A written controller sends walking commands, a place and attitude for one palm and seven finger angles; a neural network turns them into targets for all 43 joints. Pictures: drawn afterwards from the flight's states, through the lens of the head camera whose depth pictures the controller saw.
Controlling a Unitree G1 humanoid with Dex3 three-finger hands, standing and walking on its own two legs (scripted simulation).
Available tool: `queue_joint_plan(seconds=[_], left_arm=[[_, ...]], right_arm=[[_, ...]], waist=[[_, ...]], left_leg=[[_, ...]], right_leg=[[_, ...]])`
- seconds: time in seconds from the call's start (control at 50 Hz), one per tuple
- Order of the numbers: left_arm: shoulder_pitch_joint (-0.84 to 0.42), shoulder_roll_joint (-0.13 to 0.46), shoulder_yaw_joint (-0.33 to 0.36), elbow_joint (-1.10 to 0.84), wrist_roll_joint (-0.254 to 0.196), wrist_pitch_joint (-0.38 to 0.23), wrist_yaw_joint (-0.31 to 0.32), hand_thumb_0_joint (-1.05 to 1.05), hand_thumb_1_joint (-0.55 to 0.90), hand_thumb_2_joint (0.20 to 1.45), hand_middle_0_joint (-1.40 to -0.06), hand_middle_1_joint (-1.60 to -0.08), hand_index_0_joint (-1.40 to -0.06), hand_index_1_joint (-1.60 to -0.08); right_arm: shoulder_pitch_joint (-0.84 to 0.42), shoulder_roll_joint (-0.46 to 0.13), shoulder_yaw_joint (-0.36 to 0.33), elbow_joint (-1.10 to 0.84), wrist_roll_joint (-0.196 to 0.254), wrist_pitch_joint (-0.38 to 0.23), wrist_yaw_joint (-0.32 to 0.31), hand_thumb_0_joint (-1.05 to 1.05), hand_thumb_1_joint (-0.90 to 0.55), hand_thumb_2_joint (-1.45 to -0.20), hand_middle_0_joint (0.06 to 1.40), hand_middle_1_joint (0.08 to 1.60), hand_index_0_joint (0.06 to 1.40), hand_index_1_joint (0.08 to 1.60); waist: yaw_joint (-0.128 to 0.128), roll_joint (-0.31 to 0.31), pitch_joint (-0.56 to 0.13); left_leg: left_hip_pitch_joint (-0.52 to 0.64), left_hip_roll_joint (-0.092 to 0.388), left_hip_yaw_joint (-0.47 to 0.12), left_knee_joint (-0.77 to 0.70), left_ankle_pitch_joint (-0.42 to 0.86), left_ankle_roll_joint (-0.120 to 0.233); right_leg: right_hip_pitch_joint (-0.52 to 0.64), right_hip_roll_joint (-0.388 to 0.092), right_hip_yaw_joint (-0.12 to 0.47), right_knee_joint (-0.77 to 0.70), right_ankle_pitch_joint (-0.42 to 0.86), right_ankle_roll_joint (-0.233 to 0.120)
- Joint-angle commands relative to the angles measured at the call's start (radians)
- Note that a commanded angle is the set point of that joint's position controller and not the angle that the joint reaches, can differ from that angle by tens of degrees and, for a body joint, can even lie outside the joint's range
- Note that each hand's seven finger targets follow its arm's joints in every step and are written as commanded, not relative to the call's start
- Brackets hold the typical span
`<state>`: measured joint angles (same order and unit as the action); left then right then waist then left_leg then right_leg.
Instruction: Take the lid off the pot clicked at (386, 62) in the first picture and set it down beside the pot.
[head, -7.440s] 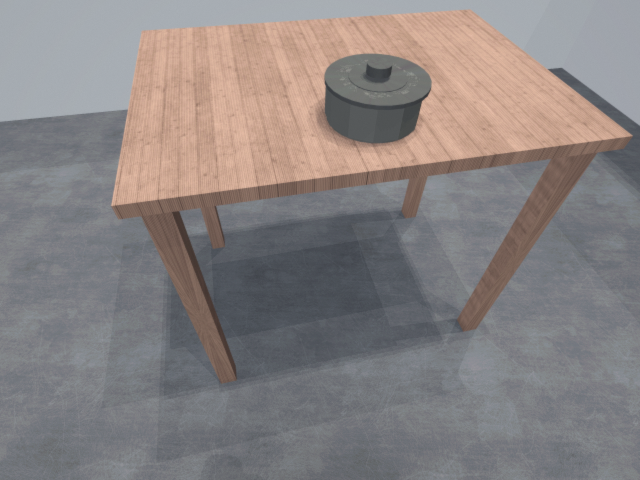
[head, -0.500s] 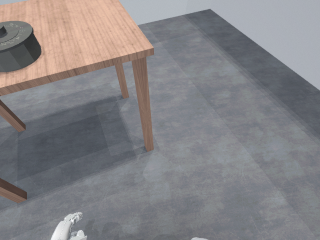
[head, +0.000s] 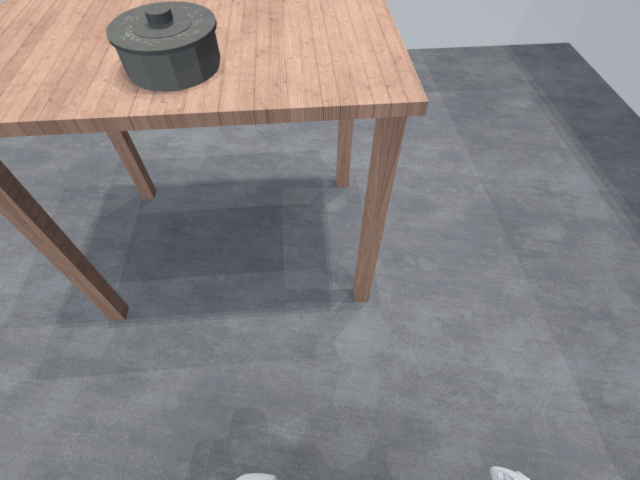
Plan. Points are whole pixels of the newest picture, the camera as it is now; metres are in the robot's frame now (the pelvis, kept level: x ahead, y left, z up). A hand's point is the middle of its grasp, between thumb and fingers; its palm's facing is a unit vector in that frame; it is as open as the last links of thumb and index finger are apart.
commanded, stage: take the last steps up to it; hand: left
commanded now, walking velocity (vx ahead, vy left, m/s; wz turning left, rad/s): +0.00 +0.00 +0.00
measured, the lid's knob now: (158, 14) +0.80 +0.38 +0.15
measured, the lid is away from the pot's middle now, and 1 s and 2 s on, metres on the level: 0.00 0.00 0.00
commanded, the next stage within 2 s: come to a stop and stand still in 1.08 s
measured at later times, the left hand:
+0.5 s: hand (188, 470) +0.14 +0.20 -0.16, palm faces +0.08 -0.96 -0.25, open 7.4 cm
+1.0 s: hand out of the picture +0.11 +0.22 -0.18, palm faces +0.26 -0.95 -0.17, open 7.3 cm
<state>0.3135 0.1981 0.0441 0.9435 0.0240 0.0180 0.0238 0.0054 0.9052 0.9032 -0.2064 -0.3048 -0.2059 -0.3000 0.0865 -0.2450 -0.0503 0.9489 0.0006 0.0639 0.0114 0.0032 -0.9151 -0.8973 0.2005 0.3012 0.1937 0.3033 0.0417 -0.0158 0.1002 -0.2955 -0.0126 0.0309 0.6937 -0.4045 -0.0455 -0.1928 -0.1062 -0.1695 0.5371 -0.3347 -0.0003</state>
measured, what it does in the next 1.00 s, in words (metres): walks ahead: left foot, then right foot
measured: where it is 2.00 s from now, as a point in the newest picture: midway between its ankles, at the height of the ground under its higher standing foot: (277, 445)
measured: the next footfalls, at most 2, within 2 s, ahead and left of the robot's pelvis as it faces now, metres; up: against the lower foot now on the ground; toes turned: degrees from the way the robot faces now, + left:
left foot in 0.04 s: +0.02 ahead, +0.12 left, +0.00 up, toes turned +3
right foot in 0.48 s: +0.16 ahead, -0.09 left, +0.00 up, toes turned -3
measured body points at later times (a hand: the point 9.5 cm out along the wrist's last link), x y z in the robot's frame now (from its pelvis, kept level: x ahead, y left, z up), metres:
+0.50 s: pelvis +0.07 +0.00 -0.01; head +0.08 -0.02 +0.44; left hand +0.13 +0.25 -0.14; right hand +0.05 -0.24 -0.18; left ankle -0.01 +0.11 -0.73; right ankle +0.12 -0.09 -0.74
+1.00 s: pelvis +0.23 +0.08 -0.01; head +0.25 +0.08 +0.43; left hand +0.10 +0.27 -0.17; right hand +0.36 -0.14 -0.16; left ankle +0.28 +0.19 -0.74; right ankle +0.13 -0.08 -0.72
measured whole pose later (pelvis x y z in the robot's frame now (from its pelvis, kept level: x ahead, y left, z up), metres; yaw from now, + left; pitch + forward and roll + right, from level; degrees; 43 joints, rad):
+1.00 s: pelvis +0.23 +0.08 -0.01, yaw +7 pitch +0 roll +0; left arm 0.46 0.13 0.05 1.14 0.02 -0.04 0.01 0.01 0.91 0.90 -0.20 -0.30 -0.20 -0.30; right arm 0.15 -0.19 -0.05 1.00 -0.02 -0.05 0.02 0.00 -0.93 -0.90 0.20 0.30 0.20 0.30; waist 0.06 -0.01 0.05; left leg -0.37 0.05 0.12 0.58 -0.17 0.02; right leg -0.10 -0.13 -0.12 0.66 -0.49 0.04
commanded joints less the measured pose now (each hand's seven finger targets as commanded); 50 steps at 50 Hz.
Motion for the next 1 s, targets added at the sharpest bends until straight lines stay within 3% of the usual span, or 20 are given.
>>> queue_joint_plan(seconds=[0.0, 0.02, 0.06, 0.08, 0.12, 0.3, 0.36, 0.42, 0.44, 0.46, 0.48, 0.52, 0.56, 0.62, 0.74, 0.84, 0.9, 0.92, 0.96, 0.98], left_arm=[[0.015, 0.145, 0.04, -0.06, -0.022, -0.011, 0.01, 0.0, 0.9, 0.9, -0.2, -0.3, -0.2, -0.3], [0.004, 0.094, 0.018, -0.078, -0.022, -0.007, 0.006, 0.0, 0.9, 0.9, -0.2, -0.3, -0.2, -0.3], [-0.045, 0.121, 0.026, -0.075, -0.006, 0.003, 0.002, 0.0, 0.9, 0.9, -0.2, -0.3, -0.2, -0.3], [-0.072, 0.121, 0.028, -0.057, 0.0, 0.005, -0.005, 0.0, 0.9, 0.9, -0.2, -0.3, -0.2, -0.3], [-0.063, 0.126, 0.027, -0.032, 0.003, 0.0, -0.021, 0.0, 0.9, 0.9, -0.2, -0.3, -0.2, -0.3], [-0.139, 0.079, 0.01, -0.048, 0.002, -0.02, -0.037, 0.0, 0.9, 0.9, -0.2, -0.3, -0.2, -0.3], [-0.155, 0.071, 0.008, -0.056, 0.001, -0.031, -0.04, 0.0, 0.9, 0.9, -0.2, -0.3, -0.2, -0.3], [-0.021, 0.083, 0.021, -0.004, 0.002, -0.049, -0.038, 0.0, 0.9, 0.9, -0.2, -0.3, -0.2, -0.3], [0.085, 0.139, 0.036, 0.026, 0.005, -0.062, -0.032, 0.0, 0.9, 0.9, -0.2, -0.3, -0.2, -0.3], [0.2, 0.228, 0.057, 0.057, 0.011, -0.071, -0.023, 0.0, 0.9, 0.9, -0.2, -0.3, -0.2, -0.3], [0.247, 0.252, 0.061, 0.064, -0.003, -0.064, -0.014, 0.0, 0.9, 0.9, -0.2, -0.3, -0.2, -0.3], [0.1, 0.177, 0.048, 0.035, -0.008, -0.072, -0.007, 0.0, 0.9, 0.9, -0.2, -0.3, -0.2, -0.3], [0.017, 0.103, 0.031, 0.014, -0.007, -0.078, -0.002, 0.0, 0.9, 0.9, -0.2, -0.3, -0.2, -0.3], [0.033, 0.081, 0.024, 0.032, -0.008, -0.094, -0.006, 0.0, 0.9, 0.9, -0.2, -0.3, -0.2, -0.3], [0.137, 0.102, 0.029, 0.093, -0.004, -0.106, -0.008, 0.0, 0.9, 0.9, -0.2, -0.3, -0.2, -0.3], [0.159, 0.111, 0.033, 0.129, 0.004, -0.098, -0.005, 0.0, 0.9, 0.9, -0.2, -0.3, -0.2, -0.3], [0.137, 0.105, 0.037, 0.136, -0.001, -0.084, -0.002, 0.0, 0.9, 0.9, -0.2, -0.3, -0.2, -0.3], [0.146, 0.082, 0.031, 0.137, -0.003, -0.081, -0.003, 0.0, 0.9, 0.9, -0.2, -0.3, -0.2, -0.3], [0.156, 0.007, 0.013, 0.096, -0.014, -0.077, -0.006, 0.0, 0.9, 0.9, -0.2, -0.3, -0.2, -0.3], [0.093, 0.016, 0.015, 0.074, -0.009, -0.073, 0.0, 0.0, 0.9, 0.9, -0.2, -0.3, -0.2, -0.3]], right_arm=[[0.149, -0.156, -0.029, -0.034, -0.018, -0.06, -0.017, 0.0, -0.9, -0.9, 0.2, 0.3, 0.2, 0.3], [0.181, -0.229, -0.046, -0.03, -0.015, -0.053, -0.024, 0.0, -0.9, -0.9, 0.2, 0.3, 0.2, 0.3], [0.153, -0.184, -0.028, -0.032, -0.022, -0.045, -0.027, 0.0, -0.9, -0.9, 0.2, 0.3, 0.2, 0.3], [0.128, -0.156, -0.022, -0.03, -0.024, -0.053, -0.034, 0.0, -0.9, -0.9, 0.2, 0.3, 0.2, 0.3], [0.11, -0.119, -0.007, -0.035, -0.02, -0.066, -0.034, 0.0, -0.9, -0.9, 0.2, 0.3, 0.2, 0.3], [0.237, -0.103, -0.015, 0.018, -0.021, -0.101, -0.031, 0.0, -0.9, -0.9, 0.2, 0.3, 0.2, 0.3], [0.257, -0.106, -0.011, 0.037, -0.025, -0.105, -0.03, 0.0, -0.9, -0.9, 0.2, 0.3, 0.2, 0.3], [0.241, -0.089, -0.003, 0.054, -0.02, -0.105, -0.033, 0.0, -0.9, -0.9, 0.2, 0.3, 0.2, 0.3], [0.243, -0.056, 0.003, 0.055, -0.012, -0.111, -0.028, 0.0, -0.9, -0.9, 0.2, 0.3, 0.2, 0.3], [0.251, -0.002, 0.011, 0.033, -0.007, -0.115, -0.021, 0.0, -0.9, -0.9, 0.2, 0.3, 0.2, 0.3], [0.198, -0.048, -0.001, 0.005, -0.02, -0.108, -0.016, 0.0, -0.9, -0.9, 0.2, 0.3, 0.2, 0.3], [0.193, -0.064, -0.016, 0.035, -0.026, -0.102, -0.005, 0.0, -0.9, -0.9, 0.2, 0.3, 0.2, 0.3], [0.244, -0.019, -0.012, 0.069, -0.031, -0.086, 0.005, 0.0, -0.9, -0.9, 0.2, 0.3, 0.2, 0.3], [0.275, 0.025, -0.007, 0.083, -0.029, -0.071, 0.011, 0.0, -0.9, -0.9, 0.2, 0.3, 0.2, 0.3], [0.148, 0.042, -0.007, 0.038, -0.026, -0.084, 0.024, 0.0, -0.9, -0.9, 0.2, 0.3, 0.2, 0.3], [0.066, 0.058, -0.001, 0.007, -0.02, -0.105, 0.031, 0.0, -0.9, -0.9, 0.2, 0.3, 0.2, 0.3], [0.171, 0.029, -0.004, 0.041, -0.023, -0.12, 0.016, 0.0, -0.9, -0.9, 0.2, 0.3, 0.2, 0.3], [0.279, -0.015, -0.014, 0.077, -0.026, -0.126, 0.004, 0.0, -0.9, -0.9, 0.2, 0.3, 0.2, 0.3], [0.468, -0.187, -0.054, 0.107, -0.029, -0.124, -0.021, 0.0, -0.9, -0.9, 0.2, 0.3, 0.2, 0.3], [0.454, -0.173, -0.045, 0.11, -0.027, -0.112, -0.027, 0.0, -0.9, -0.9, 0.2, 0.3, 0.2, 0.3]], waist=[[-0.084, 0.096, -0.229], [-0.091, 0.302, -0.223], [-0.089, 0.207, -0.146], [-0.08, 0.265, -0.095], [-0.056, 0.197, -0.037], [-0.069, 0.145, 0.005], [-0.065, 0.131, 0.013], [0.003, 0.045, -0.04], [0.047, -0.052, -0.094], [0.083, -0.28, -0.124], [0.098, -0.221, -0.105], [0.026, -0.146, 0.006], [-0.032, -0.086, 0.016], [-0.052, -0.113, 0.008], [-0.006, -0.073, 0.004], [0.013, -0.143, 0.003], [-0.046, -0.139, -0.031], [-0.089, -0.052, -0.097], [-0.149, 0.338, -0.245], [-0.146, 0.23, -0.186]], left_leg=[[0.372, 0.21, -0.193, -0.369, 0.497, 0.096], [0.406, 0.389, -0.401, -0.345, 0.855, 0.225], [0.293, 0.351, -0.321, -0.38, 0.504, 0.284], [0.255, 0.296, -0.314, -0.407, 0.385, 0.267], [0.203, 0.242, -0.269, -0.441, 0.314, 0.239], [0.187, 0.22, -0.254, -0.508, 0.157, 0.265], [0.141, 0.221, -0.269, -0.49, 0.126, 0.262], [0.024, 0.15, -0.199, -0.312, 0.112, 0.198], [-0.095, 0.075, -0.13, -0.129, 0.087, 0.158], [-0.299, -0.035, -0.005, 0.151, -0.091, 0.101], [-0.367, -0.007, -0.045, 0.342, -0.191, 0.093], [-0.363, 0.076, -0.086, 0.472, -0.002, 0.093], [-0.298, 0.11, -0.073, 0.455, 0.102, 0.075], [-0.272, 0.114, -0.022, 0.386, 0.202, 0.043], [-0.325, 0.124, 0.03, 0.166, 0.254, 0.022], [-0.186, 0.09, 0.076, -0.036, 0.205, 0.036], [0.06, 0.035, 0.123, -0.193, 0.234, 0.056], [0.233, 0.047, 0.103, -0.249, 0.238, 0.066], [0.506, 0.423, -0.387, -0.366, 0.435, 0.214], [0.448, 0.454, -0.367, -0.385, 0.457, 0.261]], right_leg=[[-0.124, -0.072, 0.056, 0.229, 0.284, 0.01], [-0.306, 0.013, 0.066, 0.382, -0.291, 0.06], [-0.349, 0.003, 0.121, 0.528, -0.279, 0.045], [-0.388, -0.003, 0.142, 0.56, -0.21, 0.046], [-0.392, -0.004, 0.146, 0.588, -0.088, 0.041], [-0.337, -0.007, 0.093, 0.271, -0.025, 0.053], [-0.244, 0.017, 0.08, 0.154, -0.011, 0.042], [0.053, 0.052, 0.065, -0.043, 0.081, 0.03], [0.241, -0.021, 0.173, -0.116, 0.018, 0.0], [0.383, -0.286, 0.52, -0.265, -0.116, -0.096], [0.31, -0.399, 0.686, -0.381, -0.234, -0.165], [0.089, -0.334, 0.582, -0.419, -0.341, -0.15], [-0.015, -0.263, 0.377, -0.417, -0.179, -0.123], [-0.023, -0.196, 0.209, -0.417, 0.033, -0.105], [0.105, -0.201, 0.168, -0.393, 0.185, -0.137], [0.1, -0.209, 0.149, -0.306, 0.319, -0.119], [0.033, -0.16, 0.093, -0.139, 0.386, -0.083], [-0.013, -0.12, 0.064, 0.041, 0.401, -0.064], [-0.356, 0.066, 0.019, 0.544, -0.288, 0.004], [-0.414, 0.028, 0.103, 0.673, -0.284, -0.017]])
